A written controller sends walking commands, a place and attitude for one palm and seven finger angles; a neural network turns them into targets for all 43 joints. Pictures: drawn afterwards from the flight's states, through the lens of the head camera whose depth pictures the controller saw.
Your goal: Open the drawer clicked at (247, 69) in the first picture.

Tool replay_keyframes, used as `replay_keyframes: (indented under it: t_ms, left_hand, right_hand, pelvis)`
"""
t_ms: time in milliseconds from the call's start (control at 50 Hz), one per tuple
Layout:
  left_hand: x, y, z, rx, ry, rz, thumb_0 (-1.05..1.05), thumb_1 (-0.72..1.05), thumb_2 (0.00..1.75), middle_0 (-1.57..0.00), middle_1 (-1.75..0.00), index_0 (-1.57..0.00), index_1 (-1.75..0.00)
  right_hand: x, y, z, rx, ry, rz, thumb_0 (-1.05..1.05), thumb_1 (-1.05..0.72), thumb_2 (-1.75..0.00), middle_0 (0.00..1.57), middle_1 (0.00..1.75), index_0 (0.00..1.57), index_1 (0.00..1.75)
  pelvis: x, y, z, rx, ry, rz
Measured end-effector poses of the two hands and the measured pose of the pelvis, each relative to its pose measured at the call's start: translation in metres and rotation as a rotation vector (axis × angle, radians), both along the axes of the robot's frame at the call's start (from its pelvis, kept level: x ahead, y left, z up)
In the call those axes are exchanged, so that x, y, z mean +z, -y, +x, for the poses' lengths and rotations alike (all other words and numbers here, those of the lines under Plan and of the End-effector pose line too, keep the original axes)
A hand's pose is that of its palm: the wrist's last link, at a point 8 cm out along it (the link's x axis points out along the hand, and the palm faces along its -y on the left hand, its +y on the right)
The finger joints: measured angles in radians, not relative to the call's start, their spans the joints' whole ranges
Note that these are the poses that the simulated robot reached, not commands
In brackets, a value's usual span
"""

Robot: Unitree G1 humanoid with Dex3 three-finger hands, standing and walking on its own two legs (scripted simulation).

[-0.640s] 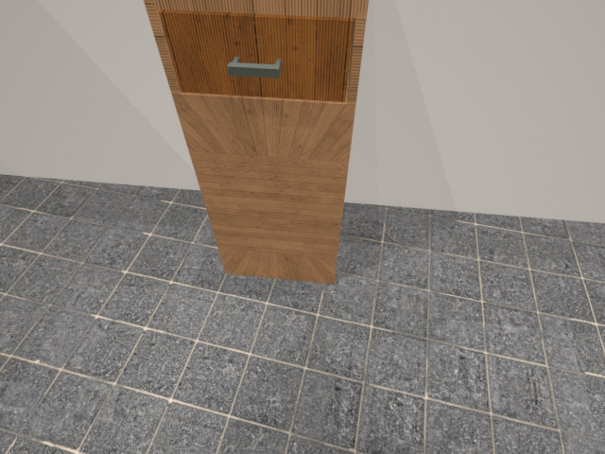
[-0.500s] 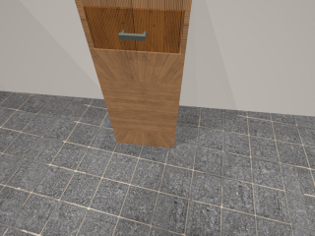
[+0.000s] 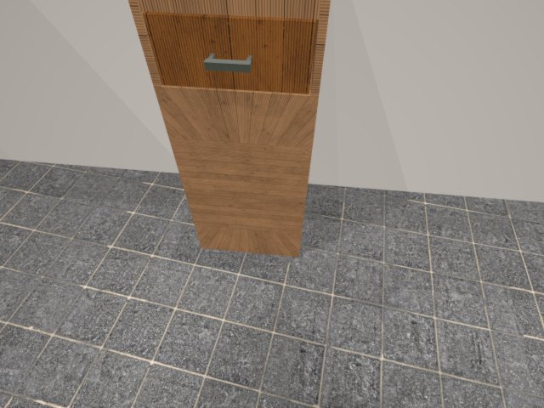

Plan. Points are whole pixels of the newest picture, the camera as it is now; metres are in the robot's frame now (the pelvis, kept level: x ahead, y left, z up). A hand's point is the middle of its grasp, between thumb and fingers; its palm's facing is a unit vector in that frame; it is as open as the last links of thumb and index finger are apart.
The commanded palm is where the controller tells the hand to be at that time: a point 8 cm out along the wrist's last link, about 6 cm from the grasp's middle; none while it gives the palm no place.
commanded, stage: look at it before walking up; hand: left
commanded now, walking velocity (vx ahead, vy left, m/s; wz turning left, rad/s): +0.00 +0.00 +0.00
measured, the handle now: (229, 61) +0.81 +0.14 +0.10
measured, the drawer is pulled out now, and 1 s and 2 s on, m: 0.00 0.00 0.00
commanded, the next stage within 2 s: take the last steps up to it in 0.20 s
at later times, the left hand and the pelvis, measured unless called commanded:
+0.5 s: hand out of the picture +0.01 +0.18 -0.18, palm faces +0.03 -0.98 -0.19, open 7.4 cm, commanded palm none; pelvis +0.01 +0.00 -0.01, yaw +0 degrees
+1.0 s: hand (205, 352) +0.25 +0.14 -0.18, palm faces -0.02 -0.97 -0.24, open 7.3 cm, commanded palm none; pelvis +0.15 -0.05 -0.02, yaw -2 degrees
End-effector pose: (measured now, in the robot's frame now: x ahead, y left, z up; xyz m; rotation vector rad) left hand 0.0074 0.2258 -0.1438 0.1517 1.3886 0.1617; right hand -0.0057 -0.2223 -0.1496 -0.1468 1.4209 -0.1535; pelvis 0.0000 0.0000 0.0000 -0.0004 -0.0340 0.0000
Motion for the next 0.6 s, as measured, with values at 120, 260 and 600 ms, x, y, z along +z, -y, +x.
replay_keyframes:
  t_ms: [120,260,600]
  left_hand:
    - [0.0,-0.002,0.0,-0.002,-0.001,0.003,0.0,0.91,0.89,-0.2,-0.3,-0.2,-0.3]
    - [0.001,-0.005,0.002,-0.005,0.001,0.007,0.0,0.91,0.89,-0.2,-0.3,-0.2,-0.3]
    - [-0.02,0.0,-0.003,0.033,-0.082,-0.057,0.0,0.91,0.89,-0.2,-0.3,-0.2,-0.3]
  right_hand:
    - [0.0,0.001,-0.002,-0.001,-0.004,-0.003,0.0,-0.91,-0.9,0.2,0.29,0.2,0.3]
    - [0.001,0.002,-0.001,0.001,-0.002,-0.006,0.0,-0.91,-0.9,0.2,0.29,0.2,0.3]
    - [-0.004,-0.014,-0.006,-0.044,-0.062,-0.008,0.0,-0.91,-0.9,0.2,0.29,0.2,0.3]
  pelvis:
    - [0.0,-0.001,0.0,0.0,0.0,0.0]
    - [0.0,-0.001,-0.001,-0.001,0.0,0.001]
    - [-0.012,-0.009,0.032,-0.02,-0.015,-0.013]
